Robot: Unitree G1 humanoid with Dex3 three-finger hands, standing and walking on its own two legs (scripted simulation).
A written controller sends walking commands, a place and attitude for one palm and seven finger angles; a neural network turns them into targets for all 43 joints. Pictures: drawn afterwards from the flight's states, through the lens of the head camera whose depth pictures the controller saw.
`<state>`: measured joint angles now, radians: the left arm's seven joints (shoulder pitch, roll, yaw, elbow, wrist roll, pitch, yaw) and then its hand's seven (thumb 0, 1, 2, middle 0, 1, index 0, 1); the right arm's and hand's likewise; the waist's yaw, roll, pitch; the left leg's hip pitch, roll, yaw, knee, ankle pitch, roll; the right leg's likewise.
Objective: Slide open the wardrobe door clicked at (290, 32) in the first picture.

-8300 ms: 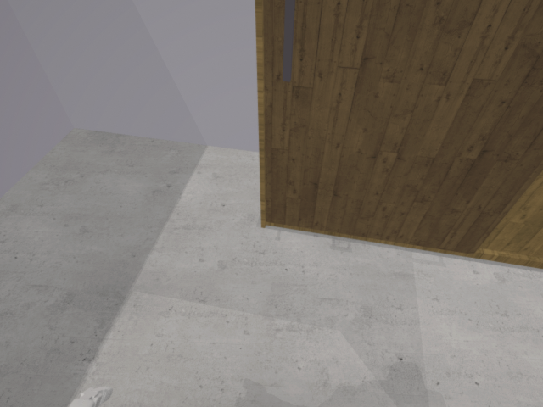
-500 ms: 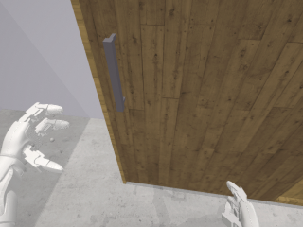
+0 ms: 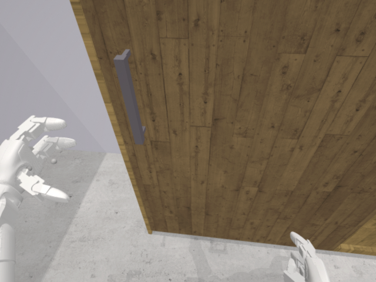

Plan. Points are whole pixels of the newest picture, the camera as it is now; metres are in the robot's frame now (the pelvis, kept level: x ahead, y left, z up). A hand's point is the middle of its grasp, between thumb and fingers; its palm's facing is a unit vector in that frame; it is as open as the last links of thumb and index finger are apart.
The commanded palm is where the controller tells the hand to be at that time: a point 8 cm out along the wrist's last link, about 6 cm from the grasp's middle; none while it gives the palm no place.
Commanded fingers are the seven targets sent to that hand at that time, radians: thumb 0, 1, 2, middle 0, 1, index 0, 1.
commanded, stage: raise the hand with hooked fingers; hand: left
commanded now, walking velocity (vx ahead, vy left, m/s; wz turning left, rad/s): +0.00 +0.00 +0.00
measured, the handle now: (134, 101) +0.49 +0.19 +0.14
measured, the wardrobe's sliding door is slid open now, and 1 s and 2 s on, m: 0.00 0.00 0.00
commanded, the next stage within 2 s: move the hooked fingers beside the handle in 0.16 s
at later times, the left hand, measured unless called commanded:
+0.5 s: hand (61, 155) +0.29 +0.27 +0.16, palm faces +0.04 -1.00 -0.06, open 14.0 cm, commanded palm +0.27 +0.32 +0.17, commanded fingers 0.00 -0.50 0.30 -0.30 -1.20 -0.30 -1.20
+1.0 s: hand (79, 137) +0.34 +0.26 +0.16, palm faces +0.03 -1.00 -0.03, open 14.0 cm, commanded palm +0.32 +0.31 +0.16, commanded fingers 0.00 -0.50 0.30 -0.30 -1.20 -0.30 -1.20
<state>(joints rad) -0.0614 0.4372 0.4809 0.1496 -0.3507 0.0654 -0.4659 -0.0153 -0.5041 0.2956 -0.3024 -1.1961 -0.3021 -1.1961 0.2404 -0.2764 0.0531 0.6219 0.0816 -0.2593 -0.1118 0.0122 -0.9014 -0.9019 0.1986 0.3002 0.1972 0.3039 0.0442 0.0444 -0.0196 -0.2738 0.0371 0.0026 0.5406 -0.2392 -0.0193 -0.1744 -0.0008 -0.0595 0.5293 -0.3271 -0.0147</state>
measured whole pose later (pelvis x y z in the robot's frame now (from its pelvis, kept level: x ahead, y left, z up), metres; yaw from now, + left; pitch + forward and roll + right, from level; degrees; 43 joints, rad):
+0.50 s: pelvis +0.00 +0.01 +0.00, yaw +1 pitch -2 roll +0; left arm -0.18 0.43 0.42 0.25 -0.32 0.08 -0.45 -0.02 -0.51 0.30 -0.30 -1.20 -0.30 -1.20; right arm 0.22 -0.26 0.07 0.64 0.08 -0.25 -0.13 0.01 -0.90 -0.90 0.20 0.30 0.20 0.30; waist 0.05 0.05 -0.01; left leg -0.28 0.02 -0.01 0.53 -0.22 -0.01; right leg -0.17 -0.01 -0.07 0.52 -0.31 -0.01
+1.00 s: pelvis +0.00 +0.01 +0.00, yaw +0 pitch +0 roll +0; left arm -0.31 0.44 0.41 0.41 -0.27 0.06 -0.42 -0.02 -0.50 0.30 -0.30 -1.20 -0.30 -1.20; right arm 0.26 -0.28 0.05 0.64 0.08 -0.20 -0.12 0.01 -0.90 -0.90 0.20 0.30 0.20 0.30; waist 0.01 0.04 -0.02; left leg -0.30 0.03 0.01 0.54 -0.24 -0.01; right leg -0.21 -0.01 -0.05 0.53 -0.32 0.00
